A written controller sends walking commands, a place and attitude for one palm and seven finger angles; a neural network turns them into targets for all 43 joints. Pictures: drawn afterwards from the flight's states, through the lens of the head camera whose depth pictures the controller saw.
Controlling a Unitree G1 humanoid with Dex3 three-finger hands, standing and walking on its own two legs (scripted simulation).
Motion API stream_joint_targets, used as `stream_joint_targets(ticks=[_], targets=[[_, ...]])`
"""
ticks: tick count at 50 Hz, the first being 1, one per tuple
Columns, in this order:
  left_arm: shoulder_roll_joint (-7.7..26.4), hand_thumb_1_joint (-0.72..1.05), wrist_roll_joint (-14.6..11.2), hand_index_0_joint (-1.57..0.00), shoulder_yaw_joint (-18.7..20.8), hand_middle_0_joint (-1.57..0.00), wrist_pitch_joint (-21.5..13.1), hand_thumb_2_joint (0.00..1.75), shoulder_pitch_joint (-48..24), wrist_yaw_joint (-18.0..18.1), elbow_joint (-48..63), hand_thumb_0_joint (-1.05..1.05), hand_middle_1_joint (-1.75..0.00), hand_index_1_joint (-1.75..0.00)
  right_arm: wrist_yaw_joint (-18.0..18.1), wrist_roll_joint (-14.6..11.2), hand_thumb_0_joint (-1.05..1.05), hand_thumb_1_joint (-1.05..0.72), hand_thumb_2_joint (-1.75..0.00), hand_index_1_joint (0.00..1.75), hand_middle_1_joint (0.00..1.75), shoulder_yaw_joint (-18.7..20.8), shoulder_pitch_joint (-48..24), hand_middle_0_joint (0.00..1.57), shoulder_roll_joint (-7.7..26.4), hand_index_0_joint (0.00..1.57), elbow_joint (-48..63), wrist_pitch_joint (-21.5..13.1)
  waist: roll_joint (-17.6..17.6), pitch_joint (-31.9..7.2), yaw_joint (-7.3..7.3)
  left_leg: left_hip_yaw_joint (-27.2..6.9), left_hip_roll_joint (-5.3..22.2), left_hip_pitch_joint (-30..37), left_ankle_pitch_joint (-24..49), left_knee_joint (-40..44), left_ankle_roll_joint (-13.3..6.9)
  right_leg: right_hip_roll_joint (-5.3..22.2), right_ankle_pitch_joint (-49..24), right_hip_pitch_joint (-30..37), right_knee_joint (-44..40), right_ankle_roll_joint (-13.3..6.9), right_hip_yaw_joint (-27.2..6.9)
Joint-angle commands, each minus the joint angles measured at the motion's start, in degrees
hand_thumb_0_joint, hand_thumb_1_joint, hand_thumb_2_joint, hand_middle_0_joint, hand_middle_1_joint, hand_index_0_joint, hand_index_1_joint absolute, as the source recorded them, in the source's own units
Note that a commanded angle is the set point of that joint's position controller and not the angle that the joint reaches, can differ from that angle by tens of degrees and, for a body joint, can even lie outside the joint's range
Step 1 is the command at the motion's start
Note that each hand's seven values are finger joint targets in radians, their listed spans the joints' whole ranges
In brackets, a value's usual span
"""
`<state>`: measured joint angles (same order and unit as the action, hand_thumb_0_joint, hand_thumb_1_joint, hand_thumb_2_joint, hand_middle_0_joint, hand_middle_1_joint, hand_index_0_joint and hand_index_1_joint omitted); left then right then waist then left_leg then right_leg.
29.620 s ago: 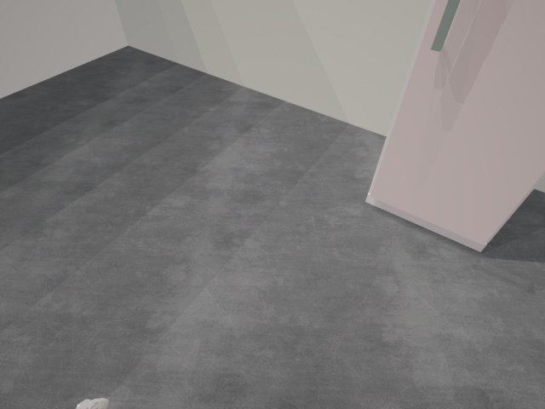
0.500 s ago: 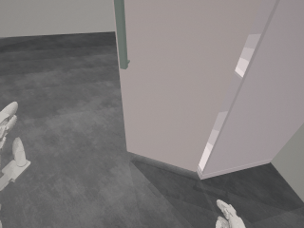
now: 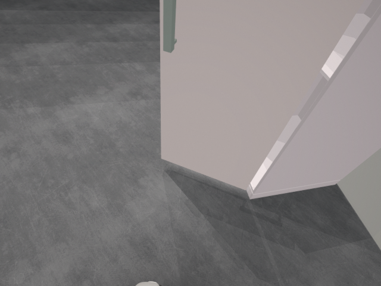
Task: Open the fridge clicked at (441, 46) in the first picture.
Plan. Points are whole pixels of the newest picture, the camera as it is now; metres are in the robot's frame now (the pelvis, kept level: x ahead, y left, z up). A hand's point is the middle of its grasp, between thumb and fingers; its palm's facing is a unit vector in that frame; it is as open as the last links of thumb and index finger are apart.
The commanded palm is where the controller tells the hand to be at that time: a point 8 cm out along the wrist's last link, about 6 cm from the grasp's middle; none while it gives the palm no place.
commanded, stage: let the arm hang, fingers relaxed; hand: left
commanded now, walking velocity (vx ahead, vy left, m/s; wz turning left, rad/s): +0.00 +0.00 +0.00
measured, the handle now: out of the picture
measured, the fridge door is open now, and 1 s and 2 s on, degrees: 57 57 57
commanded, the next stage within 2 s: look to check the result in 0.70 s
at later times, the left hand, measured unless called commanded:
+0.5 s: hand out of the picture +0.12 +0.27 -0.13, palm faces -0.04 -0.92 -0.39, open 7.4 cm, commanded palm none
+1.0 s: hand (93, 281) +0.15 +0.22 -0.15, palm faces -0.09 -0.94 -0.32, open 7.4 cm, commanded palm none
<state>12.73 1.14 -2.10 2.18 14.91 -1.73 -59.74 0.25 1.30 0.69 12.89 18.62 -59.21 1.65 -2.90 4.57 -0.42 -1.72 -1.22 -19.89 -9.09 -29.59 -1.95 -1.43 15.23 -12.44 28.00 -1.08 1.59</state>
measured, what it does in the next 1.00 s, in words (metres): shifts its weight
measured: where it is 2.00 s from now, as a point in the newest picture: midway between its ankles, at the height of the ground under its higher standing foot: outside the picture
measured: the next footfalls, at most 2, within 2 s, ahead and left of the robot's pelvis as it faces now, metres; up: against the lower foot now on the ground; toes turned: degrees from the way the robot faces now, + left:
none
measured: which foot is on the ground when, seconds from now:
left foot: down 0.00-1.00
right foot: down 0.00-1.00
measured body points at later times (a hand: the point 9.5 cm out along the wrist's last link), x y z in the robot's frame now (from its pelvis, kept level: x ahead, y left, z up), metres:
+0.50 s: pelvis +0.03 +0.00 +0.01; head +0.04 -0.01 +0.46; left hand +0.12 +0.31 -0.11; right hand +0.13 -0.28 -0.13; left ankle +0.07 +0.09 -0.73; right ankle +0.00 -0.12 -0.73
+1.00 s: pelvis +0.06 -0.02 +0.01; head +0.09 -0.02 +0.46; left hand +0.15 +0.27 -0.13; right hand +0.11 -0.32 -0.12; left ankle +0.07 +0.09 -0.73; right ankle +0.00 -0.12 -0.73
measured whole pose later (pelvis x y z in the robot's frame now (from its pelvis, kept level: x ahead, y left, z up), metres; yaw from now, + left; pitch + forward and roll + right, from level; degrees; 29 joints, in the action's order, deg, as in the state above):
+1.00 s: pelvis +0.06 -0.02 +0.01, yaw -2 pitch +0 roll +0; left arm 18.6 0.6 -0.2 -1.0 6.0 0.1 -64.3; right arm 0.6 0.6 -0.1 6.5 19.3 -65.0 0.0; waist -0.3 3.2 -1.1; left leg 0.5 -0.8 -9.5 -9.2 -18.9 -0.6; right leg -1.5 14.1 -2.9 17.2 -1.4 -1.0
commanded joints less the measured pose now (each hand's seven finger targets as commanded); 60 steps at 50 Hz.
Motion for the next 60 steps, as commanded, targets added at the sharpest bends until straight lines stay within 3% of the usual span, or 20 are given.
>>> stream_joint_targets(ticks=[1, 3, 5, 11, 18, 24, 26, 29, 36, 42, 44, 53, 60], targets=[[14.75, 0.9, -0.08, -0.2, 5.12, -0.2, -2.98, 0.9, -0.77, 1.55, 0.83, 0.0, -0.3, -0.3, 1.27, -0.07, 0.0, -0.9, -0.9, 0.3, 0.3, 2.61, -5.05, 0.2, 10.38, 0.2, 2.83, -2.44, 11.26, -7.23, 1.63, -10.52, 7.21, 0.85, -16.0, 14.34, -1.34, 5.29, 5.1, 5.2, -7.26, -3.05, -6.41], [13.99, 0.9, -0.2, -0.2, 4.9, -0.2, -3.1, 0.9, -0.8, 1.57, -0.73, 0.0, -0.3, -0.3, 1.47, -0.13, 0.0, -0.9, -0.9, 0.3, 0.3, 2.66, -4.25, 0.2, 9.92, 0.2, 1.42, -2.47, 10.6, -6.53, 1.06, -9.94, 7.19, 3.36, -13.98, 13.96, -1.09, 5.69, 4.69, 3.31, -8.53, -3.15, -6.46], [14.02, 0.9, -0.22, -0.2, 4.73, -0.2, -3.29, 0.9, -1.3, 1.66, -1.83, 0.0, -0.3, -0.3, 1.54, -0.31, 0.0, -0.9, -0.9, 0.3, 0.3, 2.75, -3.41, 0.2, 9.9, 0.2, 0.65, -2.51, 6.88, -6.21, 0.7, -9.64, 7.5, 5.18, -10.81, 13.4, -1.1, 6.0, 3.63, 2.97, -9.76, -3.05, -6.52], [15.21, 0.9, -0.36, -0.2, 4.16, -0.2, -3.55, 0.9, -3.35, 1.91, -3.63, 0.0, -0.3, -0.3, 1.37, -0.42, 0.0, -0.9, -0.9, 0.3, 0.3, 2.6, -4.73, 0.2, 10.21, 0.2, -0.98, -2.51, 4.44, -5.31, 0.26, -8.21, 7.88, 9.06, -3.31, 12.79, -0.96, 6.74, 0.09, 2.07, -11.26, -2.5, -6.62], [17.26, 0.9, -0.31, -0.2, 3.83, -0.2, -3.9, 0.9, -7.21, 2.06, -3.35, 0.0, -0.3, -0.3, 0.68, -0.39, 0.0, -0.9, -0.9, 0.3, 0.3, 2.43, -7.97, 0.2, 11.27, 0.2, -1.82, -2.48, 0.63, -4.27, 0.0, -7.25, 7.86, 11.13, 0.12, 13.52, -0.68, 7.39, -1.4, 1.21, -12.49, -1.81, -6.84], [18.62, 0.9, -0.23, -0.2, 3.99, -0.2, -4.4, 0.9, -9.54, 2.18, -2.13, 0.0, -0.3, -0.3, 0.31, -0.49, 0.0, -0.9, -0.9, 0.3, 0.3, 2.13, -9.75, 0.2, 11.82, 0.2, -1.81, -3.02, 1.6, -7.09, 0.05, -6.36, 7.89, 13.11, 7.09, 13.1, -0.37, 7.86, -6.8, 3.6, -11.86, -1.36, -7.11], [18.74, 0.9, -0.28, -0.2, 3.97, -0.2, -4.41, 0.9, -10.58, 2.2, -1.76, 0.0, -0.3, -0.3, 0.26, -0.43, 0.0, -0.9, -0.9, 0.3, 0.3, 1.94, -10.41, 0.2, 11.87, 0.2, -1.84, -3.12, 1.47, -6.01, 0.04, -6.19, 7.92, 12.99, 7.8, 13.52, -0.24, 8.04, -7.44, 3.4, -11.92, -1.22, -6.99], [18.86, 0.9, -0.26, -0.2, 4.12, -0.2, -4.66, 0.9, -10.74, 2.27, -1.22, 0.0, -0.3, -0.3, 0.33, -0.47, 0.0, -0.9, -0.9, 0.3, 0.3, 1.83, -10.56, 0.2, 12.1, 0.2, -1.64, -3.34, 0.83, -7.95, 0.12, -5.64, 7.89, 14.19, 11.5, 12.56, -0.19, 8.21, -11.19, 5.03, -11.77, -1.24, -7.23], [18.7, 0.9, -0.41, -0.2, 4.28, -0.2, -4.71, 0.9, -11.48, 2.51, -0.46, 0.0, -0.3, -0.3, 0.6, -0.43, 0.0, -0.9, -0.9, 0.3, 0.3, 1.49, -10.32, 0.2, 11.97, 0.2, -1.59, -3.43, 2.65, -8.54, 0.02, -4.67, 7.86, 14.85, 15.66, 11.92, 0.21, 8.67, -16.72, 7.5, -11.48, -1.45, -7.21], [18.29, 0.9, -0.55, -0.2, 4.33, -0.2, -4.53, 0.9, -10.85, 2.63, -0.6, 0.0, -0.3, -0.3, 0.95, -0.48, 0.0, -0.9, -0.9, 0.3, 0.3, 1.32, -9.8, 0.2, 11.95, 0.2, -1.66, -3.2, 4.1, -8.57, 0.0, -3.93, 7.96, 15.75, 16.07, 11.37, 0.45, 8.69, -18.12, 8.25, -11.93, -1.6, -7.31], [18.37, 0.9, -0.53, -0.2, 4.42, -0.2, -4.63, 0.9, -10.23, 2.71, -0.69, 0.0, -0.3, -0.3, 1.04, -0.56, 0.0, -0.9, -0.9, 0.3, 0.3, 1.28, -9.23, 0.2, 11.82, 0.2, -1.66, -3.15, 2.88, -9.73, 0.01, -3.74, 7.98, 16.29, 16.71, 10.75, 0.42, 8.65, -19.88, 9.17, -12.0, -1.53, -7.23], [17.46, 0.9, -0.69, -0.2, 4.33, -0.2, -4.31, 0.9, -9.82, 2.79, -1.58, 0.0, -0.3, -0.3, 1.32, -0.57, 0.0, -0.9, -0.9, 0.3, 0.3, 1.31, -8.85, 0.2, 11.24, 0.2, -2.27, -2.77, 2.76, -7.35, -0.15, -3.5, 8.13, 16.36, 13.84, 11.4, 0.51, 8.36, -17.78, 7.78, -13.02, -1.7, -7.59], [17.44, 0.9, -0.63, -0.2, 4.34, -0.2, -4.46, 0.9, -9.73, 2.9, -1.91, 0.0, -0.3, -0.3, 1.39, -0.58, 0.0, -0.9, -0.9, 0.3, 0.3, 1.42, -8.53, 0.2, 10.99, 0.2, -2.41, -2.77, 1.97, -8.13, -0.3, -3.17, 8.29, 17.22, 14.28, 11.31, 0.51, 8.32, -19.47, 7.98, -13.01, -1.74, -7.93]])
